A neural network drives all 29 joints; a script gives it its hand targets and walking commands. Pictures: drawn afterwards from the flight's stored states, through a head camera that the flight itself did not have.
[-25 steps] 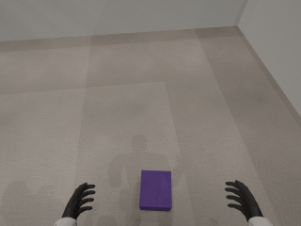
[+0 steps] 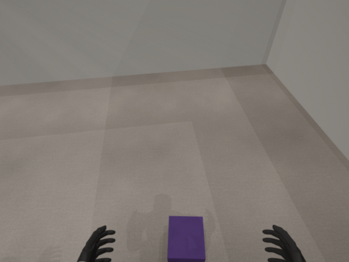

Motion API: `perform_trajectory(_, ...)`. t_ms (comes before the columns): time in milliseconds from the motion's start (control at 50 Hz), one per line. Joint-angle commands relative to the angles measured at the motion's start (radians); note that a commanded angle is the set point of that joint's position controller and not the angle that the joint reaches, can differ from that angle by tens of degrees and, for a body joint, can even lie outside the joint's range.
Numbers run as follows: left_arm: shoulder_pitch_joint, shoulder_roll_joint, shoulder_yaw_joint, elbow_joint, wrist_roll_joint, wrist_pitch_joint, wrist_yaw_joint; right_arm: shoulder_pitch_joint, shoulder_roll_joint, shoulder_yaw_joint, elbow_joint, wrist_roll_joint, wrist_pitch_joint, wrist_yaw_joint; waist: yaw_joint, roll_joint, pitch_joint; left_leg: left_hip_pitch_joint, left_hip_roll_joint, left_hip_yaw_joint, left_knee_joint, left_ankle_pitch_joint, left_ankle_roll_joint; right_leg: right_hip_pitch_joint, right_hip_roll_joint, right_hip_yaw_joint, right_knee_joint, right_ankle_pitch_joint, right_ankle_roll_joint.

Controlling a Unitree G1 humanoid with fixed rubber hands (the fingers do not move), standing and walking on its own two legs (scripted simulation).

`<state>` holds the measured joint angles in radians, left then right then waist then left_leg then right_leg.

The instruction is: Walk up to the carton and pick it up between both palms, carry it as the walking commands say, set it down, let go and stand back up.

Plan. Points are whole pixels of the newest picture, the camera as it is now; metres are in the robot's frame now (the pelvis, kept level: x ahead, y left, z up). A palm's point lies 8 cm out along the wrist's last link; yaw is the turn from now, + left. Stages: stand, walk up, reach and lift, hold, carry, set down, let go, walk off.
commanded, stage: stand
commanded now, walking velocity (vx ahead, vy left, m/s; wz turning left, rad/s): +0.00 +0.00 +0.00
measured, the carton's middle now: (185, 241) +0.39 -0.02 -0.69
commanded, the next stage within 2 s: none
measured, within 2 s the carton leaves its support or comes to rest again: neither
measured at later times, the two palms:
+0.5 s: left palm out of the picture +0.10 +0.29 -0.08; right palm out of the picture +0.10 -0.26 -0.08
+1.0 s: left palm out of the picture +0.02 +0.30 -0.10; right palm out of the picture +0.03 -0.26 -0.10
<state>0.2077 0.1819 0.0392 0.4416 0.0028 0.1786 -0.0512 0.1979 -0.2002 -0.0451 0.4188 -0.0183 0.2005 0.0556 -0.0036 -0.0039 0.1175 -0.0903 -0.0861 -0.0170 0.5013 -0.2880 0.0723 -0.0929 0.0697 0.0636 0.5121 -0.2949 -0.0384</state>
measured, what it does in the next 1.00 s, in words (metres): shifts its weight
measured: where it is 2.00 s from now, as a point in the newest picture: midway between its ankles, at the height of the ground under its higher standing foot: outside the picture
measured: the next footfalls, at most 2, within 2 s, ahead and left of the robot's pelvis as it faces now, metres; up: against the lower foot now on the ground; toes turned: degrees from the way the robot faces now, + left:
none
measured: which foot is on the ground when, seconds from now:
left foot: down 0.00-1.00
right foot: down 0.00-1.00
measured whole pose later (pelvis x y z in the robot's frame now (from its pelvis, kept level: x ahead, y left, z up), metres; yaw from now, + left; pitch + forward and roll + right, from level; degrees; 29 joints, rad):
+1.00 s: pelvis -0.05 +0.02 +0.00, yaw +0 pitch -6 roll +0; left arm 0.32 0.31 0.03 0.90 0.01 -0.04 0.03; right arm 0.27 -0.30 -0.05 0.88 0.00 -0.04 0.00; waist -0.01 0.00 -0.06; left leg -0.17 -0.10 0.02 0.45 -0.19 0.09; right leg -0.18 0.04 0.08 0.48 -0.20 0.00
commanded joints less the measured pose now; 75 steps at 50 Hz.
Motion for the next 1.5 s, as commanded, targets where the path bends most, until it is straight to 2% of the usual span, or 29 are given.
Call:
perform_trajectory(0, -0.069, 0.235, 0.071, 0.022, 0.007, -0.120, 0.046, -0.046, -0.201, -0.106, 0.018, 0.011, -0.137, -0.025, 0.018, -0.008, -0.278, -0.082, 0.100, -0.074, -0.015, 0.090, -0.047, -0.021, -0.102, 0.042, -0.098, 0.101, 0.035)
perform_trajectory(60, -0.063, 0.191, 0.066, 0.100, 0.032, -0.208, 0.077, -0.002, -0.141, -0.077, 0.115, -0.002, -0.216, -0.057, -0.018, -0.026, -0.149, -0.085, 0.141, -0.127, -0.061, 0.056, -0.037, -0.133, -0.111, 0.090, -0.074, 0.052, 0.006)
perform_trajectory(120, -0.019, 0.209, 0.070, 0.125, 0.015, -0.221, 0.082, 0.005, -0.176, -0.076, 0.139, -0.007, -0.244, -0.058, -0.012, 0.083, -0.083, -0.128, 0.147, -0.166, -0.074, 0.137, -0.046, -0.161, -0.115, 0.096, -0.055, 0.091, 0.015)
perform_trajectory(260, -0.026, 0.227, 0.061, 0.156, 0.016, -0.247, 0.077, 0.007, -0.240, -0.074, 0.184, 0.014, -0.259, -0.063, 0.006, -0.015, -0.009, -0.195, 0.178, -0.212, -0.118, 0.211, -0.063, -0.170, -0.104, 0.082, -0.037, 0.099, 0.015)
perform_trajectory(300, 0.022, 0.224, 0.065, 0.207, 0.013, -0.242, 0.076, 0.000, -0.196, -0.067, 0.209, 0.009, -0.271, -0.058, 0.006, 0.078, -0.122, -0.097, 0.156, -0.157, -0.093, 0.208, -0.026, -0.143, -0.106, 0.095, -0.071, 0.124, 0.020)
perform_trajectory(340, -0.016, 0.252, 0.065, 0.208, 0.016, -0.252, 0.083, 0.022, -0.201, -0.061, 0.234, 0.015, -0.269, -0.062, -0.015, -0.022, -0.054, -0.152, 0.157, -0.174, -0.106, 0.186, -0.043, -0.140, -0.111, 0.095, -0.079, 0.137, 0.014)
perform_trajectory(400, 0.043, 0.235, 0.058, 0.251, 0.008, -0.241, 0.076, 0.083, -0.251, -0.069, 0.280, 0.012, -0.263, -0.072, -0.010, 0.038, -0.025, -0.149, 0.169, -0.184, -0.121, 0.177, -0.029, -0.171, -0.110, 0.094, -0.086, 0.109, 0.024)
perform_trajectory(420, 0.058, 0.261, 0.063, 0.245, 0.015, -0.245, 0.083, 0.086, -0.259, -0.069, 0.275, 0.013, -0.269, -0.074, -0.010, -0.023, -0.041, -0.134, 0.200, -0.207, -0.125, 0.217, -0.037, -0.160, -0.127, 0.099, -0.074, 0.146, 0.017)
perform_trajectory(560, 0.046, 0.246, 0.039, 0.280, 0.015, -0.243, 0.088, 0.015, -0.263, -0.055, 0.305, 0.016, -0.269, -0.073, 0.002, 0.039, -0.104, -0.133, 0.192, -0.209, -0.168, 0.092, -0.040, -0.113, -0.139, 0.112, -0.077, 0.108, 0.020)
perform_trajectory(600, 0.044, 0.247, 0.031, 0.311, 0.016, -0.238, 0.089, 0.034, -0.223, -0.043, 0.327, 0.010, -0.270, -0.070, 0.003, -0.062, -0.018, -0.189, 0.190, -0.212, -0.186, 0.028, -0.031, -0.143, -0.140, 0.138, -0.105, 0.079, 0.009)
perform_trajectory(660, 0.054, 0.283, 0.036, 0.311, 0.006, -0.240, 0.084, 0.004, -0.258, -0.046, 0.333, 0.010, -0.263, -0.060, 0.005, 0.070, -0.036, -0.180, 0.191, -0.210, -0.206, -0.079, -0.021, -0.146, -0.140, 0.131, -0.102, 0.068, 0.016)
perform_trajectory(740, 0.061, 0.300, 0.035, 0.345, 0.009, -0.245, 0.089, 0.046, -0.265, -0.040, 0.378, 0.014, -0.267, -0.063, 0.001, -0.030, 0.007, -0.208, 0.177, -0.215, -0.217, -0.075, -0.034, -0.134, -0.141, 0.126, -0.126, 0.050, 0.016)
perform_trajectory(780, 0.044, 0.263, 0.024, 0.352, 0.005, -0.235, 0.085, 0.006, -0.285, -0.042, 0.376, 0.012, -0.263, -0.066, 0.000, 0.089, -0.038, -0.208, 0.213, -0.238, -0.255, -0.138, -0.042, -0.112, -0.138, 0.116, -0.104, 0.060, 0.025)
perform_trajectory(800, 0.033, 0.288, 0.028, 0.341, 0.005, -0.247, 0.091, -0.023, -0.272, -0.046, 0.363, 0.020, -0.264, -0.058, -0.004, 0.015, 0.009, -0.254, 0.198, -0.237, -0.256, -0.167, -0.044, -0.123, -0.133, 0.118, -0.119, 0.031, 0.024)
perform_trajectory(840, 0.065, 0.255, 0.015, 0.364, 0.009, -0.243, 0.082, 0.017, -0.266, -0.045, 0.378, 0.011, -0.263, -0.057, 0.011, 0.073, -0.034, -0.178, 0.188, -0.205, -0.235, -0.158, -0.037, -0.140, -0.129, 0.119, -0.124, 0.028, 0.014)
perform_trajectory(880, 0.082, 0.294, 0.027, 0.393, 0.005, -0.237, 0.084, 0.010, -0.247, -0.048, 0.381, 0.015, -0.258, -0.055, -0.004, -0.033, -0.046, -0.199, 0.183, -0.216, -0.251, -0.160, -0.028, -0.099, -0.125, 0.104, -0.110, 0.053, 0.027)
perform_trajectory(900, 0.056, 0.259, 0.011, 0.383, 0.013, -0.241, 0.084, -0.028, -0.257, -0.039, 0.385, 0.018, -0.255, -0.056, 0.007, 0.030, -0.020, -0.218, 0.185, -0.204, -0.233, -0.156, -0.035, -0.131, -0.142, 0.123, -0.149, 0.022, 0.016)
perform_trajectory(920, 0.060, 0.297, 0.030, 0.383, 0.008, -0.235, 0.082, 0.001, -0.275, -0.039, 0.386, 0.013, -0.256, -0.060, 0.003, -0.052, 0.028, -0.272, 0.189, -0.228, -0.256, -0.212, -0.042, -0.145, -0.138, 0.127, -0.145, -0.039, 0.018)
perform_trajectory(1000, 0.096, 0.298, 0.017, 0.401, 0.008, -0.235, 0.086, 0.012, -0.294, -0.053, 0.395, 0.007, -0.248, -0.054, 0.001, 0.047, -0.032, -0.187, 0.178, -0.204, -0.245, -0.159, -0.033, -0.144, -0.141, 0.123, -0.138, 0.008, 0.017)
perform_trajectory(1040, 0.107, 0.253, 0.015, 0.412, 0.007, -0.229, 0.078, 0.060, -0.301, -0.052, 0.420, 0.016, -0.246, -0.056, -0.003, 0.050, 0.000, -0.259, 0.209, -0.224, -0.295, -0.310, -0.055, -0.146, -0.123, 0.103, -0.121, -0.043, 0.021)
perform_trajectory(1100, 0.075, 0.296, 0.022, 0.403, 0.021, -0.232, 0.081, 0.007, -0.269, -0.049, 0.391, 0.009, -0.247, -0.057, 0.005, -0.055, -0.021, -0.232, 0.225, -0.268, -0.296, -0.302, -0.031, -0.187, -0.132, 0.125, -0.138, -0.122, 0.002)
perform_trajectory(1180, 0.105, 0.270, 0.009, 0.400, 0.014, -0.234, 0.084, 0.043, -0.265, -0.059, 0.416, 0.014, -0.240, -0.055, -0.004, 0.026, 0.001, -0.198, 0.184, -0.173, -0.242, -0.264, -0.032, -0.248, -0.155, 0.147, -0.185, -0.147, -0.004)
perform_trajectory(1220, 0.064, 0.315, 0.028, 0.383, 0.009, -0.231, 0.083, 0.058, -0.281, -0.057, 0.415, 0.005, -0.239, -0.049, -0.008, -0.029, -0.008, -0.224, 0.193, -0.189, -0.262, -0.275, -0.028, -0.235, -0.165, 0.167, -0.172, -0.179, 0.000)
perform_trajectory(1260, 0.075, 0.294, 0.010, 0.379, 0.017, -0.226, 0.084, 0.024, -0.282, -0.065, 0.402, 0.009, -0.233, -0.053, 0.004, 0.055, 0.030, -0.229, 0.191, -0.202, -0.258, -0.271, -0.033, -0.266, -0.137, 0.125, -0.143, -0.139, 0.003)
perform_trajectory(1300, 0.132, 0.305, 0.017, 0.405, 0.014, -0.229, 0.085, 0.038, -0.275, -0.053, 0.409, 0.010, -0.244, -0.054, 0.013, 0.040, -0.031, -0.209, 0.213, -0.228, -0.293, -0.281, -0.030, -0.176, -0.136, 0.110, -0.116, -0.059, 0.009)
perform_trajectory(1320, 0.127, 0.339, 0.027, 0.395, 0.023, -0.229, 0.084, 0.031, -0.295, -0.059, 0.397, 0.027, -0.244, -0.046, 0.000, -0.069, -0.039, -0.237, 0.234, -0.239, -0.275, -0.246, -0.024, -0.177, -0.148, 0.114, -0.128, -0.063, -0.003)
perform_trajectory(1400, 0.057, 0.297, 0.020, 0.368, 0.023, -0.221, 0.085, 0.042, -0.291, -0.062, 0.402, 0.010, -0.234, -0.050, -0.019, 0.051, 0.020, -0.239, 0.185, -0.181, -0.256, -0.320, -0.032, -0.284, -0.156, 0.145, -0.170, -0.203, -0.016)
perform_trajectory(1460, 0.109, 0.301, 0.010, 0.392, 0.020, -0.233, 0.079, 0.045, -0.301, -0.053, 0.410, 0.004, -0.241, -0.056, -0.002, -0.063, -0.063, -0.191, 0.203, -0.163, -0.224, -0.128, -0.023, -0.191, -0.181, 0.147, -0.158, -0.042, -0.011)
perform_trajectory(1480, 0.112, 0.271, -0.012, 0.398, 0.019, -0.231, 0.078, 0.067, -0.303, -0.062, 0.414, 0.020, -0.251, -0.050, -0.019, -0.029, -0.082, -0.120, 0.197, -0.150, -0.191, -0.101, -0.030, -0.227, -0.166, 0.122, -0.168, -0.054, -0.001)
